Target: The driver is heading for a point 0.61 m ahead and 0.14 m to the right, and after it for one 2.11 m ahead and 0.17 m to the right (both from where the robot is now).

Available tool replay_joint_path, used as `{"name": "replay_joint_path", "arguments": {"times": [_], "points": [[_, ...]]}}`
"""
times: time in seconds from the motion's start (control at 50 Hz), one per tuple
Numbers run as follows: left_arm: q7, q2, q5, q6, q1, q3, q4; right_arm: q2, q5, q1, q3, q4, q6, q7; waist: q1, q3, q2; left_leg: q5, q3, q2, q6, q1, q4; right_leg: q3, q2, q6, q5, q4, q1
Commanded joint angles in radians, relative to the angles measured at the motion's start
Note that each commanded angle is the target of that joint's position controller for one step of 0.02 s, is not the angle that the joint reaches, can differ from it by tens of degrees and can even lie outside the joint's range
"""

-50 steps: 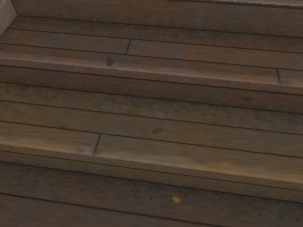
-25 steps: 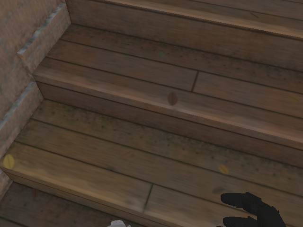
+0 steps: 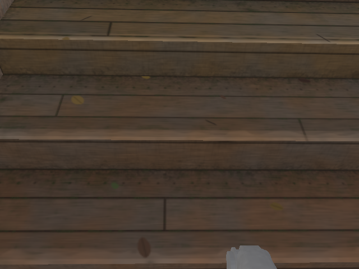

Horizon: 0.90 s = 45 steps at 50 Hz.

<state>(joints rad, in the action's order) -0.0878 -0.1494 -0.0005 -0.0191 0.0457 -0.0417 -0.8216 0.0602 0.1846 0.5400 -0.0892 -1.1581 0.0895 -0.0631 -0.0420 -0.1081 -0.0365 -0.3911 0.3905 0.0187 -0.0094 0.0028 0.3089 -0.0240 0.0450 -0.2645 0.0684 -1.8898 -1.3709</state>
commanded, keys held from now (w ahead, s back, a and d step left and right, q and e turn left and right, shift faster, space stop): w+e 0.70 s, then w+q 0.30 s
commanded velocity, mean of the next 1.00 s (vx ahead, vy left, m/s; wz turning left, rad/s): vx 0.50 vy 0.00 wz -0.43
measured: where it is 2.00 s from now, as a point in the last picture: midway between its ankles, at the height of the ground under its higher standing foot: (224, 52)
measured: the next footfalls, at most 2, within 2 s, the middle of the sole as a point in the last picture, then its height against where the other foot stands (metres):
right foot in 0.10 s outside the picture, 0.15 m higher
left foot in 0.56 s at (147, 226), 0.15 m higher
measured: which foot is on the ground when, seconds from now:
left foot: down 0.00-0.14, up 0.16-0.54, down 0.56-1.00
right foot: up 0.00-0.08, down 0.10-0.58, up 0.60-1.00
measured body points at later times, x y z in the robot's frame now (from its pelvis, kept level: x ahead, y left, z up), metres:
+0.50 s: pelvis +0.32 +0.01 +0.15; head +0.30 +0.02 +0.60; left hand +0.26 +0.19 -0.01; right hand +0.55 -0.22 +0.12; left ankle +0.51 +0.10 -0.38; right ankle +0.20 -0.10 -0.58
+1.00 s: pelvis +0.57 -0.02 +0.31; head +0.57 -0.01 +0.76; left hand +0.86 +0.03 +0.22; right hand +0.39 -0.13 +0.17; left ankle +0.52 +0.10 -0.43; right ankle +0.63 -0.20 -0.33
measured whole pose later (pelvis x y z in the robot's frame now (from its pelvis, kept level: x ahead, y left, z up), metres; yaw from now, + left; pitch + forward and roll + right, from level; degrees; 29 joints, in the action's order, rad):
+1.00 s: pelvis +0.57 -0.02 +0.31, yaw -25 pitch +5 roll -1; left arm -0.09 -0.16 0.08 -0.01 -0.02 -0.02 -0.79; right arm 0.11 0.08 0.57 -0.04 -1.08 0.13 -0.06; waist -0.12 -0.11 0.01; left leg -0.34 0.11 0.03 -0.05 0.12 0.38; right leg 0.07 0.08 -0.09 -0.03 -1.11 -0.87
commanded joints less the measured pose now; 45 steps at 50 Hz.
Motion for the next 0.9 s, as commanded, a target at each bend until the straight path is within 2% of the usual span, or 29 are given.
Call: {"name": "replay_joint_path", "arguments": {"times": [0.02, 0.06, 0.1, 0.14, 0.16, 0.18, 0.2, 0.22, 0.28, 0.34, 0.36, 0.42, 0.44, 0.46, 0.48, 0.5, 0.54, 0.56, 0.58, 0.6, 0.62, 0.64, 0.7, 0.76, 0.82, 0.84, 0.86, 0.88, 0.9], "points": [[-0.007, -0.038, 0.007, 0.033, -0.329, -0.002, 0.161, 0.156, -0.052, -0.044, 0.020, 0.051, 0.005, -0.024, 0.024, 0.108, 0.081, 0.597, -0.076, 0.271, -0.158, 0.125, -0.293, 0.166, 0.030, 0.001, 0.139, 0.340, 0.158], [-0.030, -0.049, -0.005, 0.047, -0.215, 0.016, 0.173, 0.310, -0.094, 0.000, 0.048, 0.038, 0.056, -0.024, 0.156, 0.067, 0.209, 1.738, -0.027, 0.306, -0.186, 0.269, -0.113, 0.282, -0.124, 0.062, 0.158, 0.377, 0.615], [-0.024, -0.130, -0.010, 0.036, 0.042, 0.054, 0.090, 0.442, -0.126, -0.094, 0.095, 0.064, 0.067, -0.029, 0.246, 0.073, 0.255, 1.895, -0.047, 0.330, -0.183, 0.046, 0.119, 0.284, -0.241, 0.103, 0.248, 0.807, 0.710], [0.036, -0.248, -0.007, 0.025, 0.470, 0.114, -0.069, 0.325, -0.011, -0.003, 0.075, 0.047, 0.060, -0.070, 0.269, -0.238, 0.098, 1.383, -0.157, 0.254, -0.100, 0.584, 0.711, -0.166, -0.168, -0.062, -0.107, 0.871, 1.499], [0.029, -0.238, 0.060, 0.039, 0.643, 0.101, -0.133, 0.318, -0.085, -0.079, 0.105, 0.056, 0.021, -0.097, 0.287, -0.291, 0.010, 0.305, -0.294, -0.002, -0.058, 0.738, 1.141, -0.635, 0.022, -0.156, 0.063, 1.306, 1.534], [0.048, -0.266, 0.071, 0.018, 0.636, 0.128, -0.152, 0.199, -0.134, -0.145, 0.078, 0.130, 0.010, -0.101, 0.280, -0.179, -0.006, 0.402, -0.561, -0.054, -0.103, 0.897, 1.486, -0.827, 0.090, -0.143, 0.317, 1.434, 1.391], [0.053, -0.199, 0.058, -0.015, 0.582, 0.107, -0.186, 0.151, -0.130, -0.242, 0.081, 0.153, 0.024, -0.072, 0.240, -0.002, -0.055, 0.435, -0.615, -0.042, -0.120, 1.027, 1.662, -0.773, 0.085, -0.136, 0.408, 1.413, 1.185], [0.046, -0.128, 0.050, -0.033, 0.495, 0.083, -0.201, 0.161, -0.098, -0.286, 0.085, 0.186, 0.024, -0.043, 0.178, -0.015, -0.023, 0.399, -0.625, -0.062, -0.141, 1.067, 1.756, -0.728, 0.066, -0.140, 0.355, 1.425, 1.135], [0.016, 0.027, 0.066, -0.040, 0.237, 0.011, -0.238, 0.131, -0.098, -0.355, 0.054, 0.286, -0.012, -0.017, -0.009, 0.035, 0.117, 0.348, -0.585, -0.031, -0.214, 1.191, 1.787, -0.464, 0.003, -0.051, 0.250, 1.434, 0.902], [0.030, -0.029, 0.066, -0.106, 0.140, 0.011, -0.194, 0.209, -0.139, -0.391, 0.067, 0.326, -0.024, 0.036, -0.043, 0.046, 0.015, 0.178, -0.475, 0.028, -0.156, 1.022, 1.575, -0.233, -0.076, 0.039, 0.180, 1.528, 0.674], [0.046, -0.050, 0.091, -0.116, 0.265, 0.009, -0.216, 0.197, -0.148, -0.454, 0.057, 0.369, -0.019, 0.044, 0.009, 0.024, -0.052, 0.063, -0.443, 0.009, -0.130, 1.035, 1.761, -0.279, -0.067, 0.038, 0.124, 1.527, 0.695], [0.048, -0.075, 0.136, -0.107, 0.513, 0.010, -0.320, 0.188, -0.115, -0.709, 0.031, 0.490, -0.016, 0.057, 0.088, 0.076, 0.094, -0.046, -0.514, 0.050, -0.145, 1.403, 1.597, -0.436, 0.030, 0.064, 0.226, 1.472, 1.052], [0.045, -0.096, 0.121, -0.114, 0.529, 0.018, -0.307, 0.189, -0.125, -0.752, 0.028, 0.530, -0.015, 0.059, 0.111, 0.053, 0.056, -0.011, -0.497, 0.078, -0.137, 1.352, 1.456, -0.425, 0.018, 0.059, 0.219, 1.493, 1.034], [0.016, -0.129, 0.072, -0.103, 0.338, 0.027, -0.212, 0.187, -0.129, -0.835, 0.018, 0.577, -0.034, 0.050, 0.044, 0.061, 0.076, -0.113, -0.374, 0.088, -0.105, 0.907, 1.124, -0.348, 0.009, 0.058, 0.245, 1.671, 0.673], [0.004, -0.155, 0.032, -0.103, 0.380, 0.032, -0.199, 0.136, -0.141, -0.911, 0.001, 0.613, -0.055, 0.031, 0.069, 0.068, -0.007, -0.185, -0.319, 0.059, -0.038, 0.637, 1.129, -0.400, 0.036, 0.019, 0.313, 1.782, 0.447], [0.000, -0.204, 0.019, -0.111, 0.346, 0.045, -0.155, 0.113, -0.147, -0.834, 0.002, 0.597, -0.053, 0.009, 0.025, 0.100, -0.109, -0.059, -0.287, 0.030, -0.015, 0.560, 1.207, -0.415, 0.097, -0.002, 0.004, 1.773, 0.478], [0.005, -0.300, -0.016, -0.131, 0.315, 0.094, -0.098, 0.246, -0.166, -0.587, 0.053, 0.508, -0.042, 0.004, -0.073, -0.046, -0.066, 0.067, -0.261, -0.089, -0.015, 0.484, 0.872, -0.333, 0.089, 0.047, -0.879, 1.561, 0.919], [-0.010, -0.265, 0.002, -0.139, 0.332, 0.106, -0.102, 0.344, -0.151, -0.419, 0.096, 0.450, -0.020, 0.029, -0.097, -0.124, -0.034, 0.178, -0.418, -0.050, -0.082, 0.353, 0.690, -0.288, 0.023, 0.117, -0.970, 1.278, 1.032], [-0.010, -0.053, 0.051, -0.143, 0.471, 0.066, -0.093, 0.407, -0.135, -0.139, 0.121, 0.385, -0.005, 0.040, -0.090, -0.514, 0.290, 0.447, -1.019, 0.234, -0.377, -0.200, 0.531, -0.262, -0.145, 0.157, -0.388, 0.898, 0.694], [-0.024, -0.044, 0.022, -0.118, 0.403, 0.078, -0.114, 0.452, -0.102, 0.056, 0.129, 0.357, -0.021, 0.042, -0.187, -0.422, 0.422, 0.062, -1.556, 0.393, -0.395, -0.138, 0.203, -0.346, -0.250, 0.176, 0.150, 0.357, 0.455], [-0.024, -0.035, 0.027, -0.104, 0.253, 0.082, -0.085, 0.422, -0.118, 0.014, 0.122, 0.309, -0.003, 0.057, -0.164, -0.078, 0.351, -0.372, -1.430, 0.333, -0.298, 0.078, 0.133, -0.320, -0.198, 0.148, 0.023, 0.102, 0.210], [-0.014, -0.062, 0.022, -0.101, 0.258, 0.089, -0.120, 0.373, -0.161, -0.168, 0.121, 0.312, 0.005, 0.043, -0.075, 0.072, 0.296, -0.445, -1.187, 0.302, -0.285, 0.296, 0.175, -0.227, -0.138, 0.129, -0.067, 0.040, 0.179], [0.000, -0.028, 0.057, -0.059, 0.230, 0.061, -0.113, 0.039, -0.166, -0.336, 0.060, 0.241, 0.000, 0.059, 0.072, 0.023, 0.033, -0.107, -0.817, 0.272, -0.210, 0.437, 0.192, -0.173, -0.020, 0.110, -0.081, 0.158, 0.334], [-0.001, -0.029, 0.029, -0.052, 0.101, 0.037, -0.053, 0.044, -0.122, -0.303, 0.062, 0.179, 0.013, 0.073, 0.063, 0.071, 0.061, -0.037, -0.686, 0.208, -0.226, 0.451, 0.071, -0.156, -0.019, 0.065, -0.036, 0.144, 0.227], [-0.010, -0.111, 0.033, -0.046, -0.040, 0.039, 0.020, 0.135, -0.071, -0.246, 0.082, 0.162, 0.030, 0.039, 0.015, 0.058, 0.039, 0.070, -0.539, 0.181, -0.210, 0.385, -0.051, -0.095, 0.013, 0.069, -0.153, 0.429, 0.247], [-0.010, -0.116, 0.059, -0.041, 0.006, 0.045, -0.003, 0.134, -0.075, -0.288, 0.071, 0.188, 0.044, 0.026, 0.067, 0.058, 0.080, 0.179, -0.521, 0.180, -0.218, 0.419, -0.078, -0.050, 0.036, 0.092, -0.169, 0.378, 0.319], [0.026, -0.088, 0.029, -0.023, 0.035, 0.049, 0.067, 0.163, -0.239, -0.168, 0.099, 0.152, 0.067, 0.067, 0.131, 0.122, 0.050, 0.143, -0.480, 0.171, -0.152, 0.479, -0.149, 0.004, 0.058, 0.164, -0.217, 0.592, 0.533], [0.039, -0.082, 0.010, -0.012, 0.066, 0.048, 0.026, 0.159, -0.236, -0.083, 0.094, 0.117, 0.077, 0.082, 0.098, 0.117, 0.051, 0.191, -0.477, 0.166, -0.163, 0.430, -0.156, 0.061, 0.038, 0.188, -0.182, 0.574, 0.560], [-0.004, -0.091, 0.081, 0.004, -0.012, 0.029, 0.011, 0.183, -0.087, -0.201, 0.075, 0.177, 0.062, 0.019, 0.036, 0.076, 0.099, 0.238, -0.404, 0.163, -0.211, 0.404, -0.102, 0.077, 0.038, 0.167, -0.201, 0.518, 0.493]]}}
Velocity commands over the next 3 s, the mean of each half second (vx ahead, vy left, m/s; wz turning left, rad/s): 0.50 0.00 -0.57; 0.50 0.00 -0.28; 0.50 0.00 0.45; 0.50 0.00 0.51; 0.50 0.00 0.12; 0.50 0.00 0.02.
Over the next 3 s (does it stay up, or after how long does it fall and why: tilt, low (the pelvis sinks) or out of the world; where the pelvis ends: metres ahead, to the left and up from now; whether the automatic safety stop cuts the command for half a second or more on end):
stays up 1.63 -0.12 0.76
